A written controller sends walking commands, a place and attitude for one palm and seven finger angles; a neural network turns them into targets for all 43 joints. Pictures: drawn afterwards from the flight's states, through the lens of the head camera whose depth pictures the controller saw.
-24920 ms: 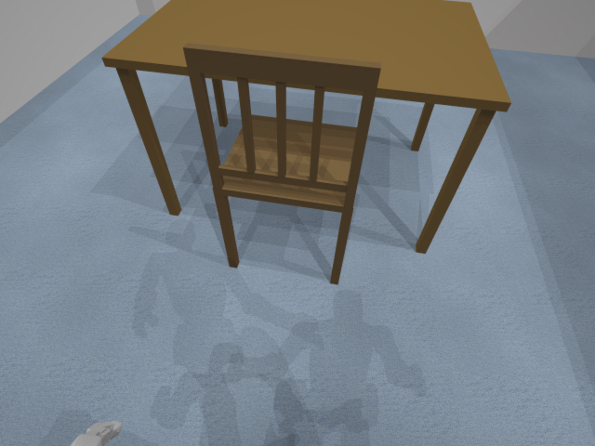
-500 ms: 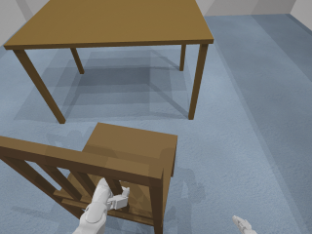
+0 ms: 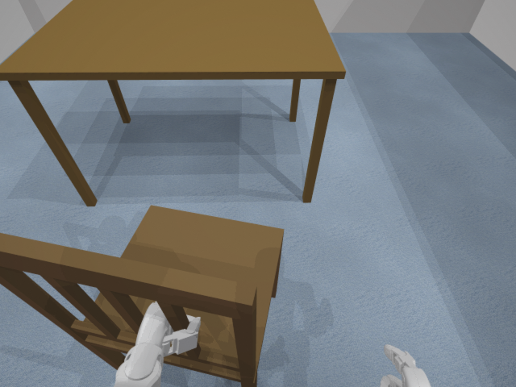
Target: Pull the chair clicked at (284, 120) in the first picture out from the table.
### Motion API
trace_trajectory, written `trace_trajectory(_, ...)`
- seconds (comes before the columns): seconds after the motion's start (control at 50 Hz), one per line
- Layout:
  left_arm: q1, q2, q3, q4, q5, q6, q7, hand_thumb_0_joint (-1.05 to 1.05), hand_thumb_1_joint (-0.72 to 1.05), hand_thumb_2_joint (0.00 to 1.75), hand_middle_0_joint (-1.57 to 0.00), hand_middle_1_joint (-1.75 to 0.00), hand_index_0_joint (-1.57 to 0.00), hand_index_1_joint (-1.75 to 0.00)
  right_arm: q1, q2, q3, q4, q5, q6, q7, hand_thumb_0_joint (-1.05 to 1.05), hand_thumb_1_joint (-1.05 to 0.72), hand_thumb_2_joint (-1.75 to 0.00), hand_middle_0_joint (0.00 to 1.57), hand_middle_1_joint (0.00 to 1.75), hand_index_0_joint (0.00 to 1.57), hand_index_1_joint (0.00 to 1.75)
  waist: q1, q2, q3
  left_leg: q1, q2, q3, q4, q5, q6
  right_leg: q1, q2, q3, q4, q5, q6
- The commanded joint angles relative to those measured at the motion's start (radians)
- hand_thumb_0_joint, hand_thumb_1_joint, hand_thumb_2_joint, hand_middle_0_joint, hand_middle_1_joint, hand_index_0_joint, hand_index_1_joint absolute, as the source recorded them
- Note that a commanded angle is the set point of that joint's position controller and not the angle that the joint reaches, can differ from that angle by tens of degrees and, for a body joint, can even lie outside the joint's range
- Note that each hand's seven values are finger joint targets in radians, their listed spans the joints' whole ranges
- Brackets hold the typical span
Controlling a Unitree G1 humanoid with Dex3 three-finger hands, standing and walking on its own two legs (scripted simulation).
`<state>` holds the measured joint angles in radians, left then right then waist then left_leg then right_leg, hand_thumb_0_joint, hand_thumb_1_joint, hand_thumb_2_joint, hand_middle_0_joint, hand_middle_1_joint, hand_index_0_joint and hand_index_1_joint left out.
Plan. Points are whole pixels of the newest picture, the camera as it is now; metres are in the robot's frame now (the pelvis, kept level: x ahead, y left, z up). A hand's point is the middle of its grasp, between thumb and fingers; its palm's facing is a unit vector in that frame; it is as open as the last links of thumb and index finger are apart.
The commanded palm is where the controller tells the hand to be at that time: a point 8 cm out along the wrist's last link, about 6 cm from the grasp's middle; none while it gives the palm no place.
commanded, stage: open the thumb and straighten the fingers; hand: left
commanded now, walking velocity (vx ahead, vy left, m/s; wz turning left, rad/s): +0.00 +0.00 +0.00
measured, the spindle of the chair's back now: (134, 317) +0.26 +0.23 -0.09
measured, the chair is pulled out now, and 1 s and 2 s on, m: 0.62 0.62 0.62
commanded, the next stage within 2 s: draw the fingers out of the gap in 0.68 s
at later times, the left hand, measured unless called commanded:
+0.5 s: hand (181, 326) +0.24 +0.14 -0.07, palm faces -0.02 -0.99 -0.12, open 15.2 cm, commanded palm +0.22 +0.20 -0.05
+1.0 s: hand (176, 348) +0.20 +0.14 -0.07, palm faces -0.01 -0.99 -0.13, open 17.4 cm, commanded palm +0.17 +0.20 -0.05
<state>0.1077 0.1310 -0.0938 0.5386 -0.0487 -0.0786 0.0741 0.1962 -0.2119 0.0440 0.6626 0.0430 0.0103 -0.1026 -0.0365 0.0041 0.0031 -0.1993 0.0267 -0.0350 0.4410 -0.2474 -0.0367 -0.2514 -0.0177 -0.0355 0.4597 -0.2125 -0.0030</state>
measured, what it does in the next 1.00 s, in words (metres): stands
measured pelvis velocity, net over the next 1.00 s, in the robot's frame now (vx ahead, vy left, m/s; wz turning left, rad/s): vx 0.03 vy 0.01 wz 0.03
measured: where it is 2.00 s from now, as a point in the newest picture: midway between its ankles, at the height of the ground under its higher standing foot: outside the picture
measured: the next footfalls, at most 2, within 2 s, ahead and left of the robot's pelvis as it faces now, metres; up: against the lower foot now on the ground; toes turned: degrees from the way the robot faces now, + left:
none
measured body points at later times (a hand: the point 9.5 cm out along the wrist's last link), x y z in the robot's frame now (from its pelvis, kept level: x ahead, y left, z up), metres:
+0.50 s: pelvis +0.02 +0.01 -0.04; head +0.05 -0.02 +0.41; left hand +0.23 +0.19 -0.06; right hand +0.19 -0.24 -0.12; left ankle -0.01 +0.15 -0.74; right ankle +0.02 -0.12 -0.74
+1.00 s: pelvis +0.03 +0.01 -0.05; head +0.06 +0.00 +0.40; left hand +0.20 +0.19 -0.06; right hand +0.20 -0.23 -0.13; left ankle -0.01 +0.15 -0.74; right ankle +0.02 -0.12 -0.74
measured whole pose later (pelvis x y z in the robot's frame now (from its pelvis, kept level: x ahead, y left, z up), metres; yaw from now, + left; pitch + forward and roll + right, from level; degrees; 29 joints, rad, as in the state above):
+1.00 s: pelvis +0.03 +0.01 -0.05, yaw +1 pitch +12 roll +0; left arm 0.52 0.17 -0.09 -0.15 -0.05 0.22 0.03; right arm 0.26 -0.23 0.01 0.49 0.04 -0.13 -0.10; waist -0.04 0.04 -0.15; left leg -0.61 0.01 -0.06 0.91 -0.51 -0.03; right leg -0.64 -0.04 -0.05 0.90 -0.46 0.01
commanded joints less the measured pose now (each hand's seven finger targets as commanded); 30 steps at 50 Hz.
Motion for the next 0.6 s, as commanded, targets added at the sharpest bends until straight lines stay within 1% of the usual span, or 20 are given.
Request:
trace_trajectory(0.0, -0.124, 0.151, 0.105, -0.310, -0.033, -0.040, -0.027, 0.00, 0.42, 0.67, -0.50, -1.45, -0.50, -1.45, -0.100, -0.136, -0.073, -0.182, 0.018, -0.087, 0.034, 0.00, -0.90, -0.90, 0.20, 0.30, 0.20, 0.30, 0.011, -0.005, -0.174, -0.112, 0.000, 0.045, 0.031, 0.013, 0.054, 0.004, -0.049, -0.005, 0.015, 0.031, -0.008)
trace_trajectory(0.04, -0.112, 0.134, 0.084, -0.372, -0.029, -0.038, -0.038, 0.00, 0.17, 0.55, -0.50, -1.45, -0.50, -1.45, -0.102, -0.128, -0.067, -0.199, 0.013, -0.117, 0.040, 0.00, -0.90, -0.90, 0.20, 0.30, 0.20, 0.30, 0.009, 0.030, -0.189, -0.143, -0.010, 0.046, 0.068, 0.004, 0.055, -0.030, -0.043, -0.005, 0.049, 0.012, -0.010)
trace_trajectory(0.06, -0.086, 0.125, 0.066, -0.386, -0.028, -0.025, -0.044, 0.00, 0.05, 0.49, -0.50, -1.45, -0.50, -1.45, -0.098, -0.129, -0.067, -0.205, 0.016, -0.128, 0.043, 0.00, -0.90, -0.90, 0.20, 0.30, 0.20, 0.30, 0.003, 0.032, -0.179, -0.156, -0.007, 0.043, 0.080, -0.008, 0.056, -0.052, -0.041, -0.005, 0.056, 0.001, -0.010)
trace_trajectory(0.08, -0.094, 0.132, 0.080, -0.396, -0.027, -0.018, -0.043, 0.00, -0.07, 0.43, -0.50, -1.45, -0.50, -1.45, -0.091, -0.134, -0.067, -0.208, 0.012, -0.136, 0.043, 0.00, -0.90, -0.90, 0.20, 0.30, 0.20, 0.30, 0.000, 0.012, -0.179, -0.179, -0.008, 0.039, 0.095, -0.013, 0.055, -0.072, -0.038, -0.012, 0.078, -0.012, -0.009)
trace_trajectory(0.1, -0.073, 0.116, 0.065, -0.409, -0.022, -0.008, -0.046, 0.00, -0.19, 0.37, -0.50, -1.45, -0.50, -1.45, -0.089, -0.136, -0.069, -0.215, 0.010, -0.145, 0.045, 0.00, -0.90, -0.90, 0.20, 0.30, 0.20, 0.30, 0.005, 0.035, -0.202, -0.187, -0.011, 0.040, 0.113, -0.017, 0.055, -0.084, -0.037, -0.011, 0.097, -0.018, -0.008)
trace_trajectory(0.12, -0.069, 0.113, 0.062, -0.417, -0.020, 0.007, -0.044, 0.00, -0.31, 0.32, -0.50, -1.45, -0.50, -1.45, -0.083, -0.137, -0.069, -0.220, 0.008, -0.154, 0.044, 0.00, -0.90, -0.90, 0.20, 0.30, 0.20, 0.30, 0.003, 0.013, -0.209, -0.201, -0.011, 0.036, 0.129, -0.012, 0.055, -0.096, -0.036, -0.015, 0.113, -0.013, -0.007)
trace_trajectory(0.14, -0.038, 0.094, 0.052, -0.426, -0.021, 0.022, -0.046, 0.00, -0.43, 0.26, -0.47, -1.38, -0.47, -1.38, -0.078, -0.138, -0.071, -0.226, 0.007, -0.162, 0.045, 0.00, -0.90, -0.90, 0.20, 0.30, 0.20, 0.30, 0.006, 0.011, -0.223, -0.205, -0.012, 0.037, 0.145, -0.003, 0.055, -0.106, -0.035, -0.016, 0.127, -0.004, -0.006)
trace_trajectory(0.16, -0.045, 0.176, 0.131, -0.426, -0.026, 0.037, -0.040, 0.00, -0.55, 0.20, -0.45, -1.30, -0.45, -1.30, -0.069, -0.151, -0.074, -0.225, 0.009, -0.164, 0.041, 0.00, -0.90, -0.90, 0.20, 0.30, 0.20, 0.30, 0.008, -0.006, -0.229, -0.225, -0.011, 0.031, 0.153, -0.003, 0.055, -0.105, -0.033, -0.013, 0.137, -0.001, -0.006)
trace_trajectory(0.18, -0.020, 0.147, 0.112, -0.452, -0.028, 0.051, -0.044, 0.00, -0.55, 0.20, -0.43, -1.23, -0.43, -1.23, -0.071, -0.149, -0.074, -0.233, 0.007, -0.169, 0.039, 0.00, -0.90, -0.90, 0.20, 0.30, 0.20, 0.30, 0.016, 0.012, -0.257, -0.225, -0.017, 0.039, 0.166, 0.001, 0.054, -0.102, -0.035, -0.013, 0.151, 0.005, -0.003)
trace_trajectory(0.24, -0.018, 0.124, 0.097, -0.483, -0.039, 0.093, -0.055, 0.00, -0.55, 0.20, -0.35, -1.01, -0.35, -1.01, -0.060, -0.155, -0.073, -0.247, 0.005, -0.184, 0.030, 0.00, -0.90, -0.90, 0.20, 0.30, 0.20, 0.30, 0.000, -0.058, -0.260, -0.264, -0.019, 0.035, 0.200, -0.012, 0.056, -0.132, -0.032, -0.019, 0.175, -0.003, 0.006)
trace_trajectory(0.28, -0.019, 0.103, 0.072, -0.511, -0.044, 0.112, -0.065, 0.00, -0.55, 0.20, -0.30, -0.87, -0.30, -0.87, -0.053, -0.158, -0.072, -0.250, 0.006, -0.196, 0.024, 0.00, -0.90, -0.90, 0.20, 0.30, 0.20, 0.30, -0.010, -0.045, -0.257, -0.263, -0.019, 0.032, 0.221, 0.008, 0.057, -0.156, -0.032, -0.026, 0.193, 0.018, 0.006)
trace_trajectory(0.32, 0.017, 0.099, 0.063, -0.562, -0.041, 0.124, -0.071, 0.00, -0.55, 0.20, -0.25, -0.73, -0.25, -0.73, -0.044, -0.159, -0.074, -0.261, 0.003, -0.212, 0.020, 0.00, -0.90, -0.90, 0.20, 0.30, 0.20, 0.30, -0.006, -0.035, -0.284, -0.261, -0.020, 0.028, 0.243, 0.043, 0.057, -0.158, -0.032, -0.033, 0.218, 0.050, 0.004)
trace_trajectory(0.34, 0.044, 0.099, 0.063, -0.570, -0.041, 0.133, -0.074, 0.00, -0.55, 0.20, -0.22, -0.65, -0.22, -0.65, -0.037, -0.159, -0.075, -0.264, 0.002, -0.218, 0.018, 0.00, -0.90, -0.90, 0.20, 0.30, 0.20, 0.30, -0.005, -0.051, -0.288, -0.262, -0.018, 0.027, 0.254, 0.055, 0.058, -0.164, -0.031, -0.035, 0.227, 0.061, 0.005)
trace_trajectory(0.4, 0.059, 0.145, 0.100, -0.606, -0.037, 0.152, -0.073, 0.00, -0.55, 0.20, -0.15, -0.43, -0.15, -0.43, -0.019, -0.164, -0.074, -0.263, -0.002, -0.226, 0.013, 0.00, -0.90, -0.90, 0.20, 0.30, 0.20, 0.30, -0.005, -0.039, -0.290, -0.277, -0.020, 0.024, 0.278, 0.077, 0.057, -0.174, -0.032, -0.035, 0.246, 0.090, 0.005)
trace_trajectory(0.42, 0.084, 0.136, 0.093, -0.625, -0.032, 0.157, -0.070, 0.00, -0.55, 0.20, -0.13, -0.36, -0.13, -0.36, -0.017, -0.160, -0.074, -0.270, -0.003, -0.228, 0.013, 0.00, -0.90, -0.90, 0.20, 0.30, 0.20, 0.30, 0.000, -0.035, -0.291, -0.280, -0.023, 0.025, 0.286, 0.092, 0.057, -0.175, -0.033, -0.036, 0.254, 0.105, 0.004)
trace_trajectory(0.44, 0.071, 0.191, 0.152, -0.616, -0.026, 0.163, -0.063, 0.00, -0.55, 0.20, -0.10, -0.29, -0.10, -0.29, -0.008, -0.165, -0.075, -0.265, -0.004, -0.223, 0.010, 0.00, -0.90, -0.90, 0.20, 0.30, 0.20, 0.30, 0.001, -0.044, -0.290, -0.297, -0.023, 0.025, 0.294, 0.091, 0.056, -0.180, -0.032, -0.034, 0.261, 0.109, 0.004)
trace_trajectory(0.46, 0.079, 0.184, 0.143, -0.618, -0.019, 0.169, -0.063, 0.00, -0.55, 0.20, -0.07, -0.22, -0.07, -0.22, -0.010, -0.163, -0.073, -0.265, -0.007, -0.220, 0.008, 0.00, -0.90, -0.90, 0.20, 0.30, 0.20, 0.30, 0.005, -0.019, -0.276, -0.299, -0.025, 0.024, 0.295, 0.102, 0.055, -0.186, -0.032, -0.036, 0.266, 0.120, 0.000)
trace_trajectory(0.5, 0.125, 0.147, 0.110, -0.653, -0.015, 0.179, -0.061, 0.00, -0.55, 0.20, -0.02, -0.07, -0.02, -0.07, -0.008, -0.152, -0.072, -0.282, -0.007, -0.222, 0.010, 0.00, -0.90, -0.90, 0.20, 0.30, 0.20, 0.30, 0.006, -0.010, -0.282, -0.296, -0.025, 0.027, 0.308, 0.118, 0.055, -0.189, -0.034, -0.039, 0.279, 0.135, 0.001)
trace_trajectory(0.52, 0.126, 0.147, 0.104, -0.681, -0.016, 0.182, -0.062, 0.00, -0.55, 0.20, 0.00, 0.00, 0.00, 0.00, -0.005, -0.152, -0.072, -0.286, -0.007, -0.223, 0.011, 0.00, -0.90, -0.90, 0.20, 0.30, 0.20, 0.30, 0.001, -0.001, -0.295, -0.293, -0.026, 0.027, 0.317, 0.128, 0.055, -0.185, -0.036, -0.038, 0.283, 0.149, 0.001)
trace_trajectory(0.58, 0.186, 0.144, 0.104, -0.715, -0.026, 0.198, -0.069, 0.00, -0.55, 0.20, 0.00, 0.00, 0.00, 0.00, -0.004, -0.152, -0.074, -0.294, -0.005, -0.225, 0.006, 0.00, -0.90, -0.90, 0.20, 0.30, 0.20, 0.30, -0.001, -0.023, -0.313, -0.298, -0.024, 0.023, 0.335, 0.154, 0.056, -0.178, -0.033, -0.043, 0.292, 0.180, 0.002)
